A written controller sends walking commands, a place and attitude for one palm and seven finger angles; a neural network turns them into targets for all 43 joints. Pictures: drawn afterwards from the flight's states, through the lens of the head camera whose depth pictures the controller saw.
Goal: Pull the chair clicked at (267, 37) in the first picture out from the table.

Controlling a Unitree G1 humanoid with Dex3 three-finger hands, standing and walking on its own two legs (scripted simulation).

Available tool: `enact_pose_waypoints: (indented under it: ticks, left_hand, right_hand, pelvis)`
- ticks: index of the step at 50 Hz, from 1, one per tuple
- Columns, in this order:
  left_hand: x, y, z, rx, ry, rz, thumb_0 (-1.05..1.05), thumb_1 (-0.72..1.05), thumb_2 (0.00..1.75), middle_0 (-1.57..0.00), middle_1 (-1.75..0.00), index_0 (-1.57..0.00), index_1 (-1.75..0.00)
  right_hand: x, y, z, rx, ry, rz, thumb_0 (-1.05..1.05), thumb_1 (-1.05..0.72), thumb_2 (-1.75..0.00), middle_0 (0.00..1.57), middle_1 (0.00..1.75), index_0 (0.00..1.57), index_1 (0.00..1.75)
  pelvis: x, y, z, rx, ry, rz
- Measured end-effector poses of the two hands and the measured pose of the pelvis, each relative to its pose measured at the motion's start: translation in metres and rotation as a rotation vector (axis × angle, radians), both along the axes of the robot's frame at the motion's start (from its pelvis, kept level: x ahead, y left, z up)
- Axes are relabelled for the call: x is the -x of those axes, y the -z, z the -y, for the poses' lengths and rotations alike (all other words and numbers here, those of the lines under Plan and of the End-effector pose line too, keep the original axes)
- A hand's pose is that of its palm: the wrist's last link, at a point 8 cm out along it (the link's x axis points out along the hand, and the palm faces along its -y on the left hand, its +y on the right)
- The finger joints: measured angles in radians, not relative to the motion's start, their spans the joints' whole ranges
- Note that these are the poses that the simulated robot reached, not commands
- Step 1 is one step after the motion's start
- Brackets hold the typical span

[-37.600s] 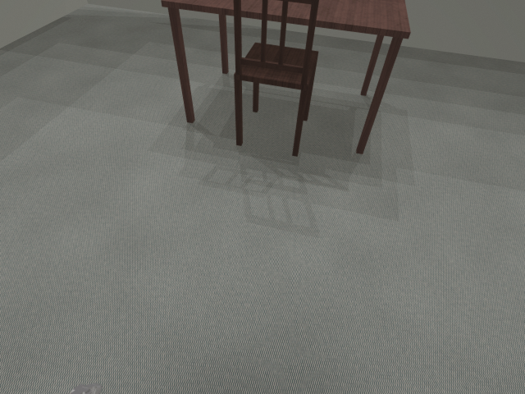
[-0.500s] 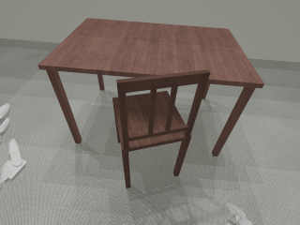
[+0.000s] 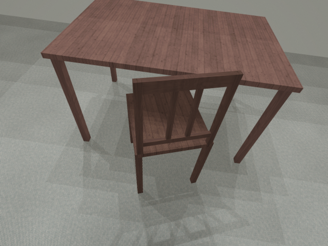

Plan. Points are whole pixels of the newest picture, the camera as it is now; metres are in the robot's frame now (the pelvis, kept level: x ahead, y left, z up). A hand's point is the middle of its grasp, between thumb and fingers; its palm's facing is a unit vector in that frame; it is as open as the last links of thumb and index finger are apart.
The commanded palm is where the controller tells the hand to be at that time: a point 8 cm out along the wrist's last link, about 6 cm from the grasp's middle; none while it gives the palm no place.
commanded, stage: let the arm hang, fingers relaxed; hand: left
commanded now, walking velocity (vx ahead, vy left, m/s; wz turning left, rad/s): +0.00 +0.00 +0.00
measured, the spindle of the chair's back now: (171, 117) +0.58 +0.00 -0.09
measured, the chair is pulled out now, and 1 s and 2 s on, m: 0.14 0.14 0.14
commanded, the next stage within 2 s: look to check the result in 0.74 s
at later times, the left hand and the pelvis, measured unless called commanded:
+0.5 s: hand out of the picture -0.01 +0.15 -0.17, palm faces +0.01 -0.99 -0.16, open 7.3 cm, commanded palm none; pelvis +0.00 +0.00 +0.01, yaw -1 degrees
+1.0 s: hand out of the picture -0.01 +0.15 -0.17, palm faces +0.02 -0.99 -0.16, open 7.4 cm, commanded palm none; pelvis +0.01 +0.00 +0.01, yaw -1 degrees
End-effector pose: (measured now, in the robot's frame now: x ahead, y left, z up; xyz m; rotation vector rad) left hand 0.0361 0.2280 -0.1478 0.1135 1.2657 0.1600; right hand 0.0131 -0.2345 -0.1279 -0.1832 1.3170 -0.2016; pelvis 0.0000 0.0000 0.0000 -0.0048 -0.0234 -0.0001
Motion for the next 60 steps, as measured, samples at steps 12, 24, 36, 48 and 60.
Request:
enact_pose_waypoints:
  ticks: [12,24,36,48,60]
  left_hand:
    - [0.069,-0.014,-0.004,-0.038,0.013,-0.241,0.0,0.93,0.89,-0.2,-0.3,-0.2,-0.3]
    - [0.048,-0.008,0.025,0.014,0.024,-0.17,0.01,0.93,0.89,-0.2,-0.3,-0.2,-0.3]
    - [0.05,-0.008,0.027,0.02,0.012,-0.174,0.01,0.92,0.89,-0.2,-0.3,-0.2,-0.3]
    - [0.051,-0.008,0.031,0.024,0.006,-0.193,0.0,0.91,0.89,-0.2,-0.3,-0.2,-0.3]
    - [0.045,-0.007,0.035,0.028,0.009,-0.179,0.0,0.91,0.89,-0.2,-0.3,-0.2,-0.3]
  right_hand:
    - [0.04,0.009,-0.015,-0.066,0.061,-0.135,0.01,-0.91,-0.9,0.2,0.29,0.2,0.3]
    - [0.033,0.014,-0.031,-0.101,0.068,-0.098,0.01,-0.92,-0.9,0.2,0.29,0.2,0.3]
    - [0.042,0.013,-0.03,-0.097,0.088,-0.12,0.0,-0.91,-0.9,0.2,0.29,0.2,0.3]
    - [0.045,0.013,-0.031,-0.099,0.094,-0.141,0.0,-0.91,-0.9,0.2,0.29,0.2,0.3]
    - [0.032,0.013,-0.03,-0.099,0.091,-0.113,0.0,-0.91,-0.9,0.2,0.29,0.2,0.3]
  pelvis:
    - [-0.001,-0.009,-0.001,0.006,0.007,-0.007]
    - [-0.002,-0.009,-0.001,0.0,0.011,0.004]
    - [-0.005,-0.009,0.0,-0.001,0.014,-0.002]
    - [-0.009,-0.009,0.002,-0.002,0.013,-0.004]
    - [-0.013,-0.009,0.003,-0.001,0.016,-0.001]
